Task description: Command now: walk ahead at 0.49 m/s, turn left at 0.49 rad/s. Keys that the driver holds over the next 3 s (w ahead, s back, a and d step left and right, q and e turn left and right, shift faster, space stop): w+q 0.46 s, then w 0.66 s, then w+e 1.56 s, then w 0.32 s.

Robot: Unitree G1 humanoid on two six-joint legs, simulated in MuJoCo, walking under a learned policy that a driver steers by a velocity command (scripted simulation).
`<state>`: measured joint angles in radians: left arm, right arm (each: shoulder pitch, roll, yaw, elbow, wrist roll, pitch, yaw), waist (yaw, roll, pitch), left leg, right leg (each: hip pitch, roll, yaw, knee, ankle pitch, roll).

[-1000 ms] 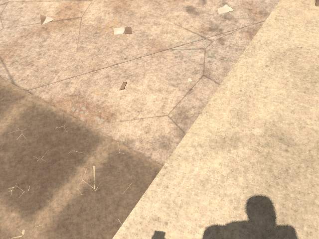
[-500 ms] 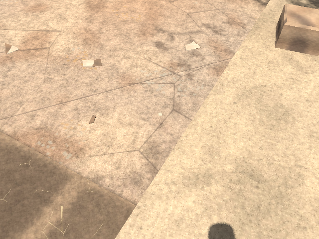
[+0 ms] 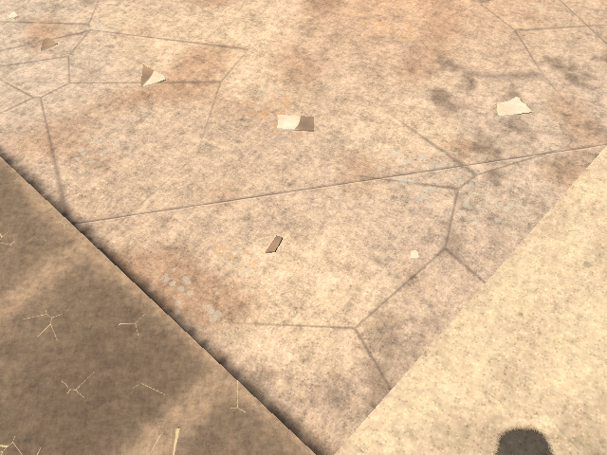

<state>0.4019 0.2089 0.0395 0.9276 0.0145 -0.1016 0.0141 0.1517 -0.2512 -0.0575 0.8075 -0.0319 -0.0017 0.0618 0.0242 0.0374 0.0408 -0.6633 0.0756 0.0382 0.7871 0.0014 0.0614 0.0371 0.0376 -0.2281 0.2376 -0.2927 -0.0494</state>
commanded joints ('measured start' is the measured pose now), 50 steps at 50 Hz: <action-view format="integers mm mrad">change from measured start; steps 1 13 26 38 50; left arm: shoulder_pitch -8 -123 -288 57 134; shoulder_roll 142 155 171 247 192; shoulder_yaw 25 23 26 50 32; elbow -46 -182 -248 -120 -33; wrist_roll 1 13 40 -4 21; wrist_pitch -12 34 85 23 20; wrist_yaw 9 2 -36 -38 -12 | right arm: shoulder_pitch -104 146 323 224 -219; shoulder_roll -15 -146 -186 -111 -69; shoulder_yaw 10 -41 -45 -13 17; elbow -99 -57 -48 -66 -91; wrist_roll -2 31 13 -2 -11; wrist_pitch -11 -22 -36 -51 -28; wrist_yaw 16 -61 -71 -99 -14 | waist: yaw -2 -19 -65 -46 56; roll -106 -90 21 -50 -110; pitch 58 -44 -90 103 54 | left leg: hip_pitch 123 597 690 -190 157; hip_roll -53 130 54 -177 -74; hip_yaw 100 -423 -381 -276 -18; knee -92 -510 -425 671 -154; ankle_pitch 75 176 331 -433 258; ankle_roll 24 260 204 21 33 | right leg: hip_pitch -121 -680 -729 -151 -195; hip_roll -257 -151 -117 -445 -161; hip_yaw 20 282 282 905 404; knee -51 983 709 146 266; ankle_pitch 599 -39 310 357 175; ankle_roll -64 57 54 -258 -116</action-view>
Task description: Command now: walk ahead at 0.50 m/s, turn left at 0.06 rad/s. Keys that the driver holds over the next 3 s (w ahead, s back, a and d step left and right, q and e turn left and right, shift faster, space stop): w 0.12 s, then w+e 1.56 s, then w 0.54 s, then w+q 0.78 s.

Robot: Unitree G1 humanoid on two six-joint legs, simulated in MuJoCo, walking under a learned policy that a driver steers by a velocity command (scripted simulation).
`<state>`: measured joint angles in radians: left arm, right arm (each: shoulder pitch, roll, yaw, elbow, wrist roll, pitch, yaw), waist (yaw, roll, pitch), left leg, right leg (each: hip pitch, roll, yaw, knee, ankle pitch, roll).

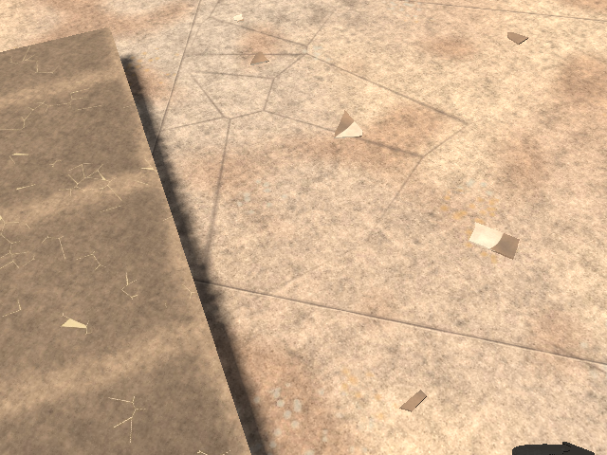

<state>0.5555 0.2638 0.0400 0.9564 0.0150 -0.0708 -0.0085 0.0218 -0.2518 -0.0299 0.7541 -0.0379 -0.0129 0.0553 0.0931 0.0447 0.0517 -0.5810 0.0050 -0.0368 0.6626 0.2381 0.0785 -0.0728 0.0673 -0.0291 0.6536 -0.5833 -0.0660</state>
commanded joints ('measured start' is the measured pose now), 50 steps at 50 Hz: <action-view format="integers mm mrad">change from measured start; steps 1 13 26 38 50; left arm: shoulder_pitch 27 -167 123 -117 -221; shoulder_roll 143 49 127 95 48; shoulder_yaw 37 53 58 47 50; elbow -50 -72 78 21 -72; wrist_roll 35 36 17 -22 21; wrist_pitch -2 38 14 -3 54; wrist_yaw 19 -41 -44 10 -28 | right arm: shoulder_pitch -133 35 230 -85 198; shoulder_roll -69 -61 -18 -22 -63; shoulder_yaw -9 -35 -17 15 -28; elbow -39 159 141 13 63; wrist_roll -14 10 16 32 8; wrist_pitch -20 -142 -88 -50 -65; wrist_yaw -16 -91 -84 -44 -73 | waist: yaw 23 41 42 -23 -81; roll -126 20 -257 -94 41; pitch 59 0 -210 -47 -19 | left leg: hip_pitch -2 73 -396 121 434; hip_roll -3 111 -2 -1 279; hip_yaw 62 -89 64 88 -211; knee -52 -298 1256 -48 -460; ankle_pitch -81 -638 -865 -199 -445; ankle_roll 11 72 27 -79 83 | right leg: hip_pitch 28 -173 595 -33 -503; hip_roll -205 -97 -341 -147 -113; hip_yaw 217 82 364 297 108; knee -107 93 -22 -361 533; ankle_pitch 564 841 1488 1011 253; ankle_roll -105 60 -222 -125 -19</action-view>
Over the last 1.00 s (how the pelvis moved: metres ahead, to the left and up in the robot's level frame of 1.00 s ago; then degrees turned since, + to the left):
0.52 0.07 -0.04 21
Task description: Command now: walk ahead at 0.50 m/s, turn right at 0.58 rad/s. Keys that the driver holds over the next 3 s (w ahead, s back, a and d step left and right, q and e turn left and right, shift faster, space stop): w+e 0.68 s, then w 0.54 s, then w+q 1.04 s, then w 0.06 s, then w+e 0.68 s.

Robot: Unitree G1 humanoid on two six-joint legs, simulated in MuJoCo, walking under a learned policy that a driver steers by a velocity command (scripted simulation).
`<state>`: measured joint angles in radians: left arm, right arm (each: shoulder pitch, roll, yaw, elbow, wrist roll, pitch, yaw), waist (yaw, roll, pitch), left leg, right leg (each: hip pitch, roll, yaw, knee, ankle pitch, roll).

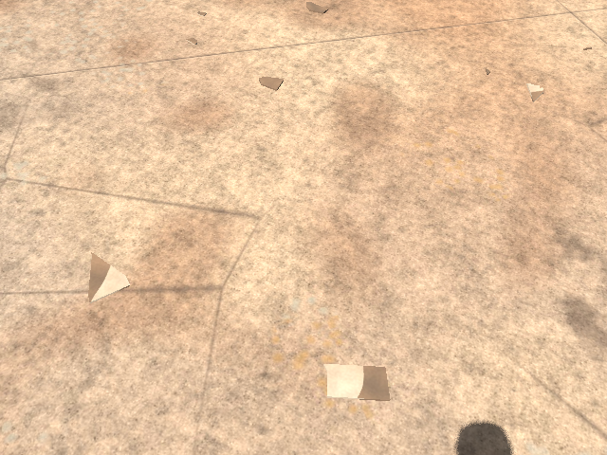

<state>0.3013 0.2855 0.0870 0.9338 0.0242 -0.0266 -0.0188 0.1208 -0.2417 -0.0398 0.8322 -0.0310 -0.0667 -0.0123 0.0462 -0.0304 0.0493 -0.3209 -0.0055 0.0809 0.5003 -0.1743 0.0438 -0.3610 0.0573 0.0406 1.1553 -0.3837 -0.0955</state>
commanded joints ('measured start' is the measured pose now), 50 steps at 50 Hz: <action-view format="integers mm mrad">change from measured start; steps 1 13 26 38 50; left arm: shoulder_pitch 24 -331 -76 160 130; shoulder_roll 23 7 110 118 112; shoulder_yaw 1 -40 5 2 -18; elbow -58 -210 -139 -72 -77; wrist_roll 11 11 -22 -19 2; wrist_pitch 18 17 -9 -38 -47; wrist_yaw -21 -61 15 20 24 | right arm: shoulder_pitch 122 247 216 -131 180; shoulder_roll -78 -144 -110 -85 -163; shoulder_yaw -20 -45 -30 -13 -43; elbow -4 45 -54 -168 -82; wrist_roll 6 13 -17 -7 15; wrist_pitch -23 -33 22 36 8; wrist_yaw -3 0 20 41 19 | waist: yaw -32 -79 -78 29 -74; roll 128 127 -25 -29 80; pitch -25 18 -71 5 -106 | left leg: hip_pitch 173 273 -241 -387 371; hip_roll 290 269 146 84 367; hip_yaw -289 82 -97 -70 -653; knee -300 -319 657 225 -245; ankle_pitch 76 329 -142 157 -217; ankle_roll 121 75 -63 -80 222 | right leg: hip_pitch -211 -196 245 359 -228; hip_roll -105 -108 -222 -170 0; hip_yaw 32 -119 249 250 103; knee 16 -467 -902 -937 130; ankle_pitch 65 325 559 577 2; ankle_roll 17 20 -178 -136 4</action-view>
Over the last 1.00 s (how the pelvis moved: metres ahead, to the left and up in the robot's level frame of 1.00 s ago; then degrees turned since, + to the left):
0.67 -0.06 -0.19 -26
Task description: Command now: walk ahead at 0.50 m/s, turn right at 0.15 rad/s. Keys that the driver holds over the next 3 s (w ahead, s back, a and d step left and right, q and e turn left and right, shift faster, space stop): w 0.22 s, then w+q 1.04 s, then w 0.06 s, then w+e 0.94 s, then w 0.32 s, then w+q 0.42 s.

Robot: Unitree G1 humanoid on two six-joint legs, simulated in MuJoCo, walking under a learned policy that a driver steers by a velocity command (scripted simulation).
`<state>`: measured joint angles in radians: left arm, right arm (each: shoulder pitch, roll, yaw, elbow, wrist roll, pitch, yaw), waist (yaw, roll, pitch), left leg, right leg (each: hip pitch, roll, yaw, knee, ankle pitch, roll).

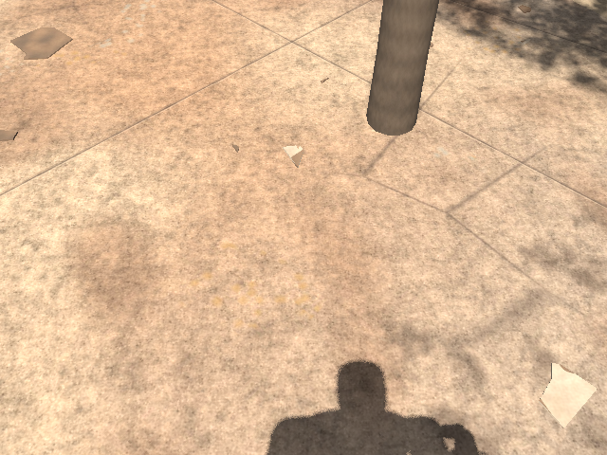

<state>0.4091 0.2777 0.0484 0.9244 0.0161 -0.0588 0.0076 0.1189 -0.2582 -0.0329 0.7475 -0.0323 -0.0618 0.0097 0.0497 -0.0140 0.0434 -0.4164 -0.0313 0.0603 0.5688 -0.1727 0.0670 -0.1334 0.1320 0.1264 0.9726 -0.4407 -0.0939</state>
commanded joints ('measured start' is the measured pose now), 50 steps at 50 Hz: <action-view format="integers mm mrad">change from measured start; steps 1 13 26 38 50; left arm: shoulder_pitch -34 -367 -143 -76 0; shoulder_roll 105 5 88 60 104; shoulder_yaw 15 -35 7 12 23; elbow -81 -183 -144 -65 -76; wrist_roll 9 20 14 4 -4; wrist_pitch -16 14 -13 -56 1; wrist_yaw -10 -50 -1 2 11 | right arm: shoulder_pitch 143 321 311 29 321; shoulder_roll -106 -99 -96 -27 -212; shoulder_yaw -38 -26 -40 -30 -96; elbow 6 143 108 2 41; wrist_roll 9 32 26 3 -29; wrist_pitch -2 -33 12 63 40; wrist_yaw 1 5 -8 51 16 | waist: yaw -69 -86 -7 -44 -199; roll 22 86 -54 -55 91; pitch -50 27 -101 27 -271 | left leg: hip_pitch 377 295 -218 -277 555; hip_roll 342 181 66 128 144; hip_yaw -513 -141 -129 -52 -221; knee -336 -432 612 338 -98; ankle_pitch -113 329 -234 135 -217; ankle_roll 175 122 32 -42 224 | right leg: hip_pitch -439 -446 168 55 -154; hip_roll -107 -198 -504 -367 -339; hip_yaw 2 -168 301 -235 -410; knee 267 -246 -737 -843 154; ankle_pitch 110 390 46 510 663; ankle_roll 3 91 -97 -50 60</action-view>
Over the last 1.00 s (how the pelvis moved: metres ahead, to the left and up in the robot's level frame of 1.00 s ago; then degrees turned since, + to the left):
0.53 -0.14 -0.01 -30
